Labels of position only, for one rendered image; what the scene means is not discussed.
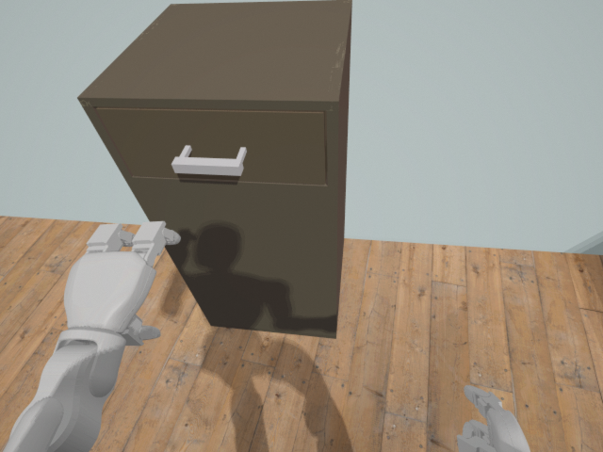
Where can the robot right hand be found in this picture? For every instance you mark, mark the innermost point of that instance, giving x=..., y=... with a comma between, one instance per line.
x=502, y=433

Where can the handle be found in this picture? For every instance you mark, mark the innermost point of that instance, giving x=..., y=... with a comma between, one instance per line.
x=212, y=166

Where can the cabinet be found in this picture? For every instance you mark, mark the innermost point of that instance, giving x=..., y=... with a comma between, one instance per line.
x=259, y=256

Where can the drawer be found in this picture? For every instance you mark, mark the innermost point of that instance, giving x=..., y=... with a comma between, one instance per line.
x=284, y=146

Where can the left robot forearm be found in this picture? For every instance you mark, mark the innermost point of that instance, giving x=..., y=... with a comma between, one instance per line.
x=66, y=413

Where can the robot left hand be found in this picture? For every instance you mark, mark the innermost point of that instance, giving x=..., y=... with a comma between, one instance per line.
x=106, y=286

